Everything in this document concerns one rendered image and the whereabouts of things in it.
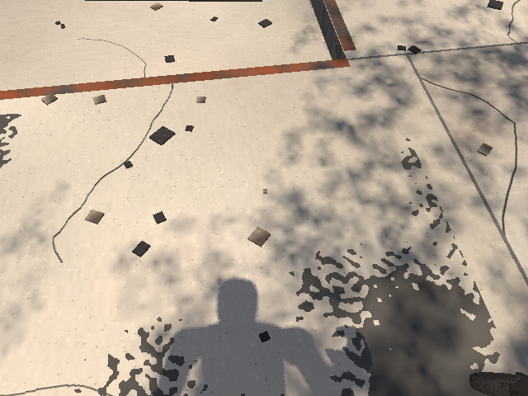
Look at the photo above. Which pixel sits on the right robot hand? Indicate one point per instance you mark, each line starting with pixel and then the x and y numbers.
pixel 500 384

